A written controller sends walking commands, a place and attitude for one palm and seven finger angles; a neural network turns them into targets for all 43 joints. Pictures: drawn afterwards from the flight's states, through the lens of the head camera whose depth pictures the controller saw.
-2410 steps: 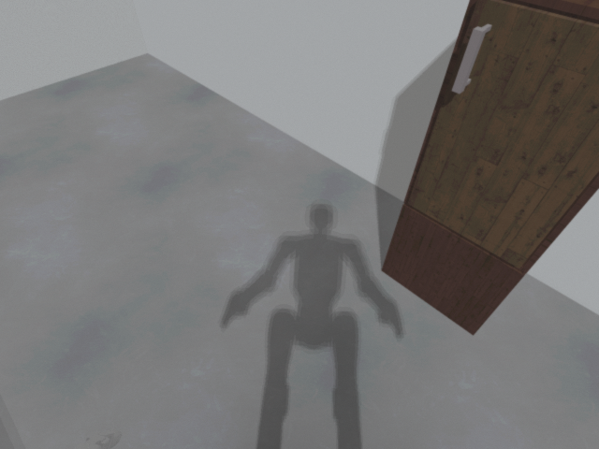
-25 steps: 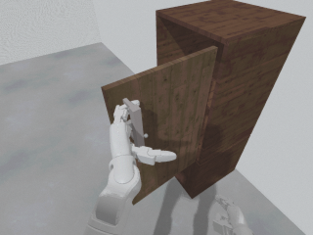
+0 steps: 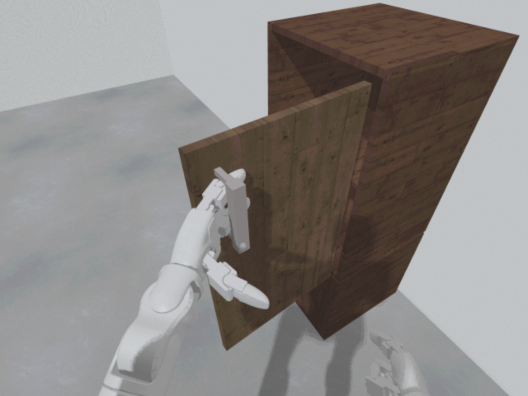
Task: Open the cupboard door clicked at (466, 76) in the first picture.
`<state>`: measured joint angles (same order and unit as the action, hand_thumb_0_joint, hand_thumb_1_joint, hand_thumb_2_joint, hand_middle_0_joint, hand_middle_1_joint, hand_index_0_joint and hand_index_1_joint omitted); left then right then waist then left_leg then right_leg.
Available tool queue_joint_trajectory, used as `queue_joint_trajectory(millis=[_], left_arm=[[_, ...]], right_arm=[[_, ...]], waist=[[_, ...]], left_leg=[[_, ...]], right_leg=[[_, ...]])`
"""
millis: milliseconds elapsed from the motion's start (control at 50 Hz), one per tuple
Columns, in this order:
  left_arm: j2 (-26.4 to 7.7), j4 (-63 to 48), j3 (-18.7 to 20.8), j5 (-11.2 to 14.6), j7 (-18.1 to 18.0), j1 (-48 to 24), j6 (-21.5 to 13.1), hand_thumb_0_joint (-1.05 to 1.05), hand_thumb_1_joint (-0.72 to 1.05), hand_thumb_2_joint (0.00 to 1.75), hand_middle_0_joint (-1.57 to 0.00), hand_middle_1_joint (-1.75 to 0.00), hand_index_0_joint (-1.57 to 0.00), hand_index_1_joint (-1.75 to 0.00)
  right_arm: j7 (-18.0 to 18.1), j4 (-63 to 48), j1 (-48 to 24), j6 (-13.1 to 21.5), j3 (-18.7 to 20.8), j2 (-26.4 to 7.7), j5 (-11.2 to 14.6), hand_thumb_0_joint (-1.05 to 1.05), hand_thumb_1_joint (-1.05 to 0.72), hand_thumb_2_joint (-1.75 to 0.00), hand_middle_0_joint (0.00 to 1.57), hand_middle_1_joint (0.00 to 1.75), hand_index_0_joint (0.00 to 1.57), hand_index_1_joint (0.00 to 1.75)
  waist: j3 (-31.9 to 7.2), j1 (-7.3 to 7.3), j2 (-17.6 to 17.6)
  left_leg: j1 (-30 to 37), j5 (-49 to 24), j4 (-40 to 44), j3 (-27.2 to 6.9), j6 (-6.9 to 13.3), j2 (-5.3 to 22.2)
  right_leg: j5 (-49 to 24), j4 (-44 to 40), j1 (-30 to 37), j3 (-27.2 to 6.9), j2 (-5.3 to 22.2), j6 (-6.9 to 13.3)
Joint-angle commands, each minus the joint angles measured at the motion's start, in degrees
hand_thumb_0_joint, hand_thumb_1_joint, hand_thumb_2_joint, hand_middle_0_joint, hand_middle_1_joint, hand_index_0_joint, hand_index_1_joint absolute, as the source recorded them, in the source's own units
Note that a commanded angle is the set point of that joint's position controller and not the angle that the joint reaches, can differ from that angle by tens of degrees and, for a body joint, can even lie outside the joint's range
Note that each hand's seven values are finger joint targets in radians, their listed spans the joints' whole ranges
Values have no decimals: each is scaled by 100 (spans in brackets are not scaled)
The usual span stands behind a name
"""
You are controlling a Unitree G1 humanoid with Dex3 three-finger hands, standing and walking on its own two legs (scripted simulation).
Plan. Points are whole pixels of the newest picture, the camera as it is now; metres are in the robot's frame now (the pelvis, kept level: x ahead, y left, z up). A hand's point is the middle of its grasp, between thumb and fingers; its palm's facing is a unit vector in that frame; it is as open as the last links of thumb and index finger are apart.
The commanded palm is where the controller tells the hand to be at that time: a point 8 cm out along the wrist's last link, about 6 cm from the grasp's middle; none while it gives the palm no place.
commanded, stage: slide the hand sideways off the handle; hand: left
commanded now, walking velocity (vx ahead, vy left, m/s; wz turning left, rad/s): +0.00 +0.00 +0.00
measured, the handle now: (231, 211) +0.34 +0.09 +0.15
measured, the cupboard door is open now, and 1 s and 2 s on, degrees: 95 96 96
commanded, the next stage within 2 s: draw the hand back to the body in 0.88 s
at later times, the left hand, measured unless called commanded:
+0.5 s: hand (216, 271) +0.23 +0.09 +0.14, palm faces -0.08 -1.00 -0.05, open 16.2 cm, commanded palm +0.19 +0.15 +0.14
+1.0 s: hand (168, 296) +0.19 +0.14 +0.14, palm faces -0.04 -1.00 -0.07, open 16.3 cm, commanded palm +0.16 +0.19 +0.14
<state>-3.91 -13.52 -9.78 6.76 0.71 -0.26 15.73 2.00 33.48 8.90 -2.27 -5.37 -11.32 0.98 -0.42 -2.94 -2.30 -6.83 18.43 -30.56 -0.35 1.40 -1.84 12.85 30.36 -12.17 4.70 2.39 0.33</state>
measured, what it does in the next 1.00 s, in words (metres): stands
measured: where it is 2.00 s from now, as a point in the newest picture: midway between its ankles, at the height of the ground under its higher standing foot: outside the picture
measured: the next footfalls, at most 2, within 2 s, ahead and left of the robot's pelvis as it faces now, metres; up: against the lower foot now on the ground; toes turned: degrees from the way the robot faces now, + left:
none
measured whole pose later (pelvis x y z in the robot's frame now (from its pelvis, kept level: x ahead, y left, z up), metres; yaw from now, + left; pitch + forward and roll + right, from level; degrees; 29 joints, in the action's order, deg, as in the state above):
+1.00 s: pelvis +0.02 -0.02 +0.00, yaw +0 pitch -4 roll -1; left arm -13.2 -28.6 7.1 14.9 13.0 28.9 3.8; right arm 3.4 32.6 13.7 13.6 -4.2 -13.9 1.9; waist -1.8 -3.2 -3.9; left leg -9.0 21.8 -34.3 -1.4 0.0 1.2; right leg 14.7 31.0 -13.0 5.9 -0.5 1.6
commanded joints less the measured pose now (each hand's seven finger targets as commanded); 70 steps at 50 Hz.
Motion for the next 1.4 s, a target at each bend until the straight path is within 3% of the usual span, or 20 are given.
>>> queue_joint_trajectory(millis=[0, 40, 100, 180, 220, 260, 280, 420, 520, 680, 780, 820, 860, 960, 980, 1020, 1160, 1280, 1340, 1380], left_arm=[[204, -1668, -91, -119, -179, -810, -373, 0, -50, 30, -15, -30, -15, -30], [-60, -1962, 84, -227, -230, -541, -419, 0, -50, 30, -15, -30, -15, -30], [-453, -2028, 468, -275, -220, -264, -395, 0, -50, 30, -15, -30, -15, -30], [-513, -2297, 572, -145, -130, -138, -414, 0, -50, 30, -15, -30, -15, -30], [-566, -2503, 696, -5, -36, 89, -508, 0, -50, 30, -15, -30, -15, -30], [-708, -2566, 881, 86, 42, 234, -570, 0, -50, 30, -15, -30, -15, -30], [-718, -2409, 951, 131, 89, 494, -587, 0, -50, 30, -15, -30, -15, -30], [-1052, -2844, 1382, 282, 385, 1496, -799, 0, -50, 30, -15, -30, -15, -30], [-1126, -3119, 1509, 412, 615, 2194, -1001, 0, -50, 30, -15, -30, -15, -30], [-1318, -2993, 1763, 669, 959, 2267, -1407, 0, -50, 30, -15, -30, -15, -30], [-1560, -2871, 2063, 779, 1140, 2501, -1623, 0, -50, 30, -15, -30, -15, -30], [-1487, -2934, 2001, 824, 1201, 2496, -1660, 0, -50, 30, -15, -30, -15, -30], [-1532, -2834, 2087, 868, 1238, 2440, -1646, 0, -50, 30, -15, -30, -15, -30], [-1448, -2777, 2004, 888, 1227, 2262, -1581, 0, -50, 30, -15, -30, -15, -30], [-1578, -2684, 2126, 863, 1195, 2222, -1569, 0, -50, 30, -15, -30, -15, -30], [-1516, -2842, 2041, 813, 1180, 2193, -1537, 0, -50, 30, -15, -30, -15, -30], [-1663, -2874, 2308, 839, 1176, 2267, -1395, 0, -50, 30, -15, -30, -15, -30], [-1677, -2913, 2350, 924, 1282, 2074, -1227, 0, -50, 30, -15, -30, -15, -30], [-1752, -3017, 2415, 934, 1352, 2058, -1228, 0, -50, 30, -15, -30, -15, -30], [-1847, -2877, 2521, 949, 1377, 2028, -1218, 0, -47, 32, -15, -30, -15, -30]], right_arm=[[-129, -1225, -1133, 348, 224, -401, -11, 0, -90, -90, 20, 30, 20, 30], [-151, -1312, -1090, 309, 260, -415, -27, 0, -90, -90, 20, 30, 20, 30], [-100, -1356, -1119, 207, 223, -417, -40, 0, -90, -90, 20, 30, 20, 30], [-21, -1391, -1137, 241, 202, -407, -28, 0, -90, -90, 20, 30, 20, 30], [13, -1402, -1066, 319, 203, -431, -21, 0, -90, -90, 20, 30, 20, 30], [50, -1370, -979, 401, 210, -460, -18, 0, -90, -90, 20, 30, 20, 30], [58, -1329, -941, 435, 211, -457, -16, 0, -90, -90, 20, 30, 20, 30], [57, -1351, -714, 693, 278, -549, 10, 0, -90, -90, 20, 30, 20, 30], [45, -1401, -578, 907, 321, -586, 36, 0, -90, -90, 20, 30, 20, 30], [144, -1281, -409, 1404, 369, -700, 57, 0, -90, -90, 20, 30, 20, 30], [156, -1196, -361, 1719, 373, -731, 82, 0, -90, -90, 20, 30, 20, 30], [146, -1215, -369, 1824, 354, -730, 93, 0, -90, -90, 20, 30, 20, 30], [162, -1187, -362, 1901, 353, -741, 94, 0, -90, -90, 20, 30, 20, 30], [176, -1153, -420, 2050, 332, -750, 105, 0, -90, -90, 20, 30, 20, 30], [179, -1097, -437, 2065, 338, -765, 98, 0, -90, -90, 20, 30, 20, 30], [155, -1137, -460, 2079, 310, -738, 106, 0, -90, -90, 20, 30, 20, 30], [150, -1116, -462, 2076, 302, -747, 103, 0, -90, -90, 20, 30, 20, 30], [155, -1100, -559, 2057, 269, -784, 124, 0, -90, -90, 20, 30, 20, 30], [150, -1105, -500, 2074, 287, -798, 127, 0, -90, -90, 20, 30, 20, 30], [160, -1052, -527, 2080, 286, -807, 135, 0, -90, -90, 20, 30, 20, 30]], waist=[[-609, -50, 181], [-756, -78, 358], [-595, -110, 460], [-465, -48, 197], [-614, -50, 176], [-780, -40, 344], [-618, -42, 402], [-746, -94, 164], [-619, -69, 294], [-316, 44, 324], [-428, -15, 226], [-414, -16, 138], [-386, -32, 330], [-246, -47, 212], [-232, -58, 173], [-210, -74, -69], [-411, -126, 164], [-295, -118, -162], [-504, -101, -49], [-363, -109, -6]], left_leg=[[-552, -806, 738, -232, -153, 186], [-514, -963, 676, -159, -98, 201], [-638, -789, 697, -96, -42, 190], [-558, -718, 639, -45, -15, 177], [-467, -802, 626, -32, -9, 195], [-453, -954, 571, -3, 5, 192], [-511, -949, 563, -26, -3, 202], [-509, -1341, 473, 54, 1, 211], [-585, -1395, 351, 69, 22, 215], [-656, -953, 129, -15, 37, 171], [-736, -928, 84, -65, 14, 160], [-754, -888, 143, -95, 16, 158], [-816, -891, 135, -106, 15, 169], [-856, -686, 203, -150, 5, 173], [-860, -687, 196, -154, -2, 177], [-866, -634, 315, -165, -24, 170], [-829, -917, 428, -219, -68, 197], [-755, -948, 517, -260, -127, 203], [-671, -1157, 513, -266, -148, 204], [-689, -1091, 501, -275, -143, 208]], right_leg=[[-126, -359, 395, -52, -150, 232], [-336, -371, 527, -125, -152, 224], [-195, -498, 566, -240, -145, 210], [-67, -632, 514, -309, -169, 199], [-204, -616, 578, -283, -183, 177], [-430, -613, 734, -322, -181, 146], [-427, -624, 673, -296, -196, 152], [-1108, -488, 816, -300, -181, 126], [-1250, -457, 722, -303, -180, 91], [-364, -693, 316, -458, -122, 42], [-302, -635, 388, -477, -96, 55], [-313, -588, 358, -394, -119, 55], [-330, -580, 358, -401, -135, 38], [13, -592, 243, -331, -151, 52], [30, -603, 254, -351, -147, 76], [24, -532, 260, -238, -167, 89], [-437, -407, 431, -83, -232, 106], [-457, -411, 393, -22, -265, 138], [-698, -361, 473, 11, -275, 121], [-617, -411, 398, -11, -289, 136]])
